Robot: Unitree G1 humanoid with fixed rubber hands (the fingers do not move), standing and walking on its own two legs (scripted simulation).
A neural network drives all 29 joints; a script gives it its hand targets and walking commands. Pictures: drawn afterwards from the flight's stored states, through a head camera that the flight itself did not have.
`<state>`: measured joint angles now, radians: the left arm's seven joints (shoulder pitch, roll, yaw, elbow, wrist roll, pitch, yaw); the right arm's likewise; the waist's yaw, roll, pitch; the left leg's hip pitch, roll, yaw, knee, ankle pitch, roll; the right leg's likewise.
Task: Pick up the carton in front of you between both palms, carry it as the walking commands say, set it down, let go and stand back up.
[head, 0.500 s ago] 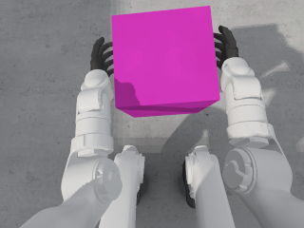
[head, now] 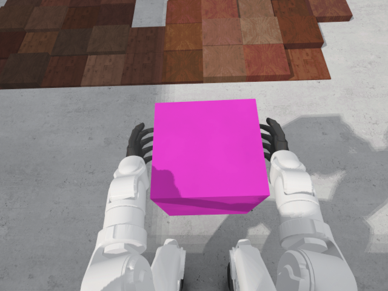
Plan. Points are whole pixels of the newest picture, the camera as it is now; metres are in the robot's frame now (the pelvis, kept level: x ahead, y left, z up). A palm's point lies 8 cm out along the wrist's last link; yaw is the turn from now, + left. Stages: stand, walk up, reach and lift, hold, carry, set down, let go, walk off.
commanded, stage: reach and lift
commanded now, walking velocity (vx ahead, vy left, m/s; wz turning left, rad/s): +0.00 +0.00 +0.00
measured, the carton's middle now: (206, 165) +0.41 +0.00 -0.10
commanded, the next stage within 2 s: hold in 1.62 s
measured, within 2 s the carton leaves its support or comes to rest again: neither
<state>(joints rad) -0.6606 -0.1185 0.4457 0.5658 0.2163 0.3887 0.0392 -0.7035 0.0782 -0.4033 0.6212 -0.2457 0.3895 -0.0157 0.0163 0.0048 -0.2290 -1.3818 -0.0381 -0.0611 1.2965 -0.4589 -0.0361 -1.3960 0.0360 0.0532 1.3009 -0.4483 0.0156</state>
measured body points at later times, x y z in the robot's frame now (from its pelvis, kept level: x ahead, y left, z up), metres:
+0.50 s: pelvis +0.05 +0.00 +0.12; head +0.07 +0.00 +0.57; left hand +0.37 +0.16 +0.11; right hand +0.37 -0.15 +0.11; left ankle +0.07 +0.13 -0.60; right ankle +0.07 -0.12 -0.60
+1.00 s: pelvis +0.04 +0.01 +0.14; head +0.02 +0.01 +0.59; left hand +0.35 +0.16 +0.16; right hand +0.35 -0.15 +0.16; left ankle +0.07 +0.13 -0.60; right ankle +0.07 -0.12 -0.60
